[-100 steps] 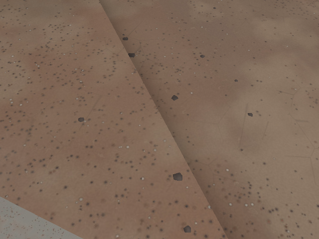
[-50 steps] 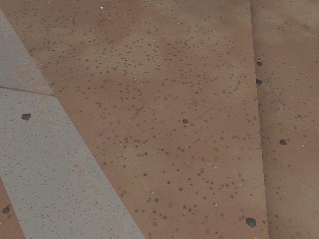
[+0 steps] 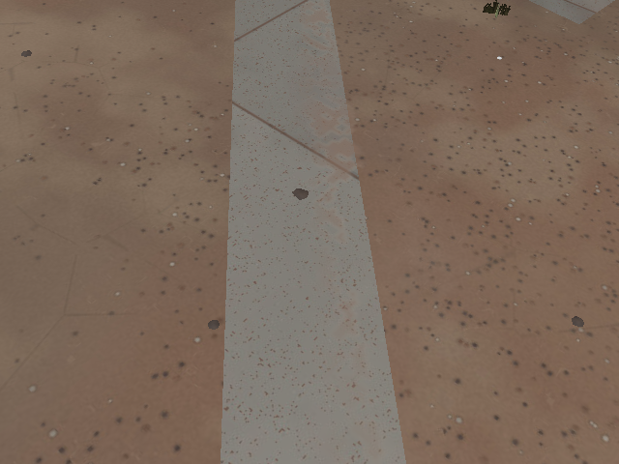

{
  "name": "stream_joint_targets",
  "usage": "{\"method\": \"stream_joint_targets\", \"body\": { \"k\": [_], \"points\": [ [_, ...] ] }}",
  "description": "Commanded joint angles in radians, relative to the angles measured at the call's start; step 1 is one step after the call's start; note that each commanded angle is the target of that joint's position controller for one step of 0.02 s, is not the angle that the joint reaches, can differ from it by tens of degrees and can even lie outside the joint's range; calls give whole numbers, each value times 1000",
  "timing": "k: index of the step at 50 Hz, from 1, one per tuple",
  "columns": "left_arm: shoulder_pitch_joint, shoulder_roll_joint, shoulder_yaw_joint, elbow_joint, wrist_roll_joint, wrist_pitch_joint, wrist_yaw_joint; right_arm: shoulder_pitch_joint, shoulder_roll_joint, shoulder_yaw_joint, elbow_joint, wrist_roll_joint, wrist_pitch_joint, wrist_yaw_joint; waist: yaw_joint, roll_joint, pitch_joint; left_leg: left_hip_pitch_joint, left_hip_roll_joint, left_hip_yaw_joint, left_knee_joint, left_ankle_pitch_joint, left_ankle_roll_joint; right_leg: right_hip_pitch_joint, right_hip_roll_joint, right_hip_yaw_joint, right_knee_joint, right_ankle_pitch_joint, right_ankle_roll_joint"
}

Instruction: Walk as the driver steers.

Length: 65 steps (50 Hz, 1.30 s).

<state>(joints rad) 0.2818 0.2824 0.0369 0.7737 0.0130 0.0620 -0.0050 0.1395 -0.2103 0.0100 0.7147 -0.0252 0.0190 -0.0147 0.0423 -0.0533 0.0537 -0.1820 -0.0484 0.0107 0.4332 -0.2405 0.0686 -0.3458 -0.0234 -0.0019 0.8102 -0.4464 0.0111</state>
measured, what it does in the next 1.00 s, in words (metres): steps on the spot, turning right: right foot, then left foot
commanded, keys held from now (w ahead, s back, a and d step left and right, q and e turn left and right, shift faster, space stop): e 0.66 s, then no key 0.14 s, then q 0.08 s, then w+q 0.12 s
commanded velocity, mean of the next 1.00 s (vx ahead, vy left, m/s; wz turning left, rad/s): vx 0.01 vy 0.00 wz -0.34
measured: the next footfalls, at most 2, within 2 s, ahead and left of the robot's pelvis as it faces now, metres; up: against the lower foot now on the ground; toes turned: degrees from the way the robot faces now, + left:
right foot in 0.38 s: -0.02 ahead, -0.10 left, +0.00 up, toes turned -14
left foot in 0.90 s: +0.07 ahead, +0.07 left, +0.00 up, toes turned -27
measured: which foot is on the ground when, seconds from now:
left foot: down 0.00-0.38, up 0.40-0.88, down 0.90-1.00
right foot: up 0.00-0.36, down 0.38-0.92, up 0.94-1.00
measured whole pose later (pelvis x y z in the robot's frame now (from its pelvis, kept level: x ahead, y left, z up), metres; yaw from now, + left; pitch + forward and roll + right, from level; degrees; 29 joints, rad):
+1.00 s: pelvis -0.01 +0.00 +0.00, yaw -23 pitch +0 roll -1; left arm 0.24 0.25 0.02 0.74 0.04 0.03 0.00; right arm 0.25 -0.23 -0.01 0.79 -0.02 0.02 0.00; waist 0.00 -0.03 0.01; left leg -0.22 -0.04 -0.05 0.44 -0.23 0.05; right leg -0.30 0.09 0.06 0.69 -0.43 -0.04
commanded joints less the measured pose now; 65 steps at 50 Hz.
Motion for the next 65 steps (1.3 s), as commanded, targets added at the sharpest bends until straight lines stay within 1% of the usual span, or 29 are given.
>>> {"method": "stream_joint_targets", "body": {
  "k": [1, 7, 12, 15, 17, 18, 19, 20, 21, 23, 25, 26, 28, 33, 40, 43, 44, 45, 46, 47, 48, 49, 54, 59, 61, 62, 63, 64, 65],
  "points": [
    [44, 104, 31, -22, 1, -9, -6, 17, -155, -35, -31, 7, -15, -22, -31, 181, -74, 80, 254, -109, -113, 569, 103, -24, 32, 41, 99, 17, 8],
    [-13, 75, 34, -41, 2, 3, -5, 46, -154, -50, -13, 4, -3, -30, -64, 165, -37, 109, 305, -120, -124, 369, 157, -122, 20, 9, 126, -15, 24],
    [-33, 49, 29, -69, 1, 4, -16, 47, -166, -67, 0, -3, -10, -25, -61, 171, -66, 90, 330, -96, -89, 393, 178, -61, 15, -35, 20, -49, -3],
    [-24, 48, 30, -85, -7, 0, -20, 37, -184, -76, 4, -5, -11, -18, -49, 182, -94, 68, 343, -77, -50, 419, 165, 10, 23, -58, -72, -40, -30],
    [12, 39, 28, -85, -8, -10, -23, 19, -199, -84, 6, 1, -5, -17, -13, 165, -106, 15, 324, -32, 20, 348, 117, 115, 41, -79, -240, 67, -55],
    [30, 52, 29, -84, -4, -21, -21, 36, -202, -88, 15, 1, -2, -16, 4, 122, -107, -52, 294, 10, 85, 223, 58, 199, 39, -40, -379, 185, -70],
    [54, 139, 50, -88, 14, -34, -13, 62, -163, -82, 6, -3, 2, -11, 3, -84, -100, -216, 202, 104, 303, -19, -23, 300, -127, 226, -534, 222, -113],
    [79, 286, 87, -105, 11, -37, -10, -11, -116, -65, -68, 0, 12, -22, 24, -267, -36, -461, 0, 113, 457, -404, -84, 279, -384, 586, -559, 554, -272],
    [135, 242, 84, -86, 9, -32, -1, -42, -152, -70, -64, -11, 24, -25, 50, -119, -54, -437, 41, -21, 626, -402, -86, 268, -369, 526, -532, 616, -342],
    [-12, 159, 60, -110, -3, -22, 10, 11, -162, -75, -32, 9, 21, -12, -35, -19, -11, -433, 71, -59, 661, -222, -88, 209, -228, 349, -520, 522, -283],
    [-80, 128, 51, -136, -9, -23, 10, 44, -183, -84, -13, -13, 17, -4, -53, -44, -52, -415, 58, -41, 678, -133, -103, 236, -149, 283, -501, 611, -241],
    [-63, 131, 51, -135, -11, -25, 7, 57, -179, -84, -11, -14, 20, 0, -50, -30, -80, -404, 51, -41, 695, -119, -110, 248, -141, 276, -491, 651, -239],
    [-27, 148, 59, -126, -11, -32, 3, 52, -165, -82, -20, -4, 24, 3, -40, -12, -90, -416, 53, -46, 678, -105, -121, 268, -136, 288, -485, 646, -236],
    [27, 167, 69, -121, 1, -32, 7, -3, -161, -79, -50, -2, 32, -6, -3, -55, -65, -449, 50, -60, 533, -121, -130, 286, -128, 377, -484, 518, -242],
    [-2, 155, 59, -127, 18, -29, 3, -1, -150, -68, -53, 14, 22, -10, -3, -69, -93, -252, 28, -39, 355, -166, -94, 195, -124, 405, -433, 604, -237],
    [-51, 106, 32, -120, 17, -29, 10, 60, -123, -54, -24, 23, 16, -10, -37, -60, -112, -67, 31, -20, 135, -101, -66, 147, -112, 377, -409, 619, -199],
    [-66, 75, 15, -111, 7, -31, 16, 94, -93, -43, -4, 19, 9, -11, -65, -38, -112, 57, 40, -21, -57, 33, -55, 99, -92, 353, -398, 544, -162],
    [-17, 46, 2, -95, 13, -39, 17, 95, -98, -35, 3, 5, -3, -16, -44, 15, -141, 171, 88, -106, -136, 65, -44, 46, -61, 329, -399, 319, -113],
    [40, 19, -5, -92, 25, -43, 16, 109, -173, -44, -7, -13, -16, -19, -20, 198, -154, 233, 282, -361, -196, -42, -1, -32, 25, 223, -237, 31, -83],
    [4, 86, 12, -105, 24, -39, 19, 133, -281, -76, 20, -7, -8, -7, -36, 278, -68, 104, 353, -519, -237, -214, 126, -118, 127, 66, -196, -61, -72],
    [-62, 138, 25, -114, 41, -42, 17, 170, -258, -83, 38, -3, -5, 7, -75, 239, 7, 73, 353, -577, -285, -382, 172, -166, 88, 53, -86, -77, -60],
    [-97, 137, 29, -120, 40, -50, 7, 174, -229, -76, 48, 3, -8, 17, -75, 210, 48, 50, 327, -567, -310, -448, 171, -204, 80, 46, -26, -51, -48],
    [-116, 71, 16, -111, 30, -83, -28, 173, -206, -90, 68, 11, -38, 16, -59, 189, -4, 54, 190, -415, -293, -232, 147, -188, 65, 3, 23, 85, 4],
    [-198, 52, 7, -144, 14, -95, -18, 222, -224, -116, 80, 7, -43, 19, -96, 206, -24, 20, 177, -445, -230, -230, 168, -118, 74, -5, -169, 58, 11],
    [-151, 50, 7, -136, 2, -102, -6, 188, -230, -124, 65, 5, -41, 24, -63, 195, -33, -85, 161, -456, -190, -228, 150, 40, 87, -5, -291, 97, -5],
    [-79, 42, 7, -112, -2, -109, 4, 153, -228, -125, 53, 8, -40, 23, -15, 167, -37, -178, 129, -445, -145, -239, 123, 194, 91, -7, -398, 191, -14],
    [-7, 70, 17, -89, 1, -120, 19, 144, -205, -123, 47, 10, -44, 21, 21, 122, -53, -303, 80, -418, -69, -270, 87, 372, 68, 16, -433, 214, -20],
    [103, 144, 35, -74, 13, -130, 36, 127, -152, -109, 26, 16, -56, 22, 75, 12, -100, -451, 17, -334, 109, -344, 42, 544, -99, 175, -491, 52, -44],
    [176, 281, 64, -73, 31, -128, 45, 93, -70, -84, -31, 32, -65, 27, 103, -215, -160, -599, -104, -151, 400, -370, 7, 595, -375, 596, -662, -363, -121]
  ]
}}
Keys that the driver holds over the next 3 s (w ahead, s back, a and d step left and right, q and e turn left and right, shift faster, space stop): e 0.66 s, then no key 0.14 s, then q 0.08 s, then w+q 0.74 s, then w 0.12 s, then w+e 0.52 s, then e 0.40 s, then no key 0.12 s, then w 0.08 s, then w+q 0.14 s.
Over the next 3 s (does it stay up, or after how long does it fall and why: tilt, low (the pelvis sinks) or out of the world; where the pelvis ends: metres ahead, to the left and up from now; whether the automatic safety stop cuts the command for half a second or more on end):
stays up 0.78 -0.10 0.00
